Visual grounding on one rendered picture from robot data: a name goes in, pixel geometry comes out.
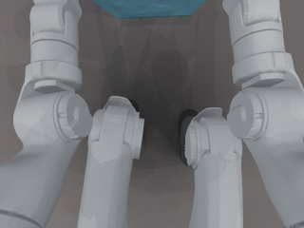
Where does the right robot forearm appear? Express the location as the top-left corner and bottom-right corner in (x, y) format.
(222, 0), (304, 92)

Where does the carton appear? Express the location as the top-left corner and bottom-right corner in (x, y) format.
(91, 0), (206, 19)

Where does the left robot forearm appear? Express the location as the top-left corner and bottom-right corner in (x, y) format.
(13, 0), (83, 124)

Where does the robot right upper arm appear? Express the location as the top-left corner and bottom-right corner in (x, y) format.
(226, 86), (304, 228)

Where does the robot left upper arm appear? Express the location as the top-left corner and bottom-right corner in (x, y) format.
(0, 90), (93, 228)

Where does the robot right thigh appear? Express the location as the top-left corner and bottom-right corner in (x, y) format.
(185, 117), (243, 228)

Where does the robot left foot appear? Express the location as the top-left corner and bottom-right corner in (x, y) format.
(128, 99), (139, 112)

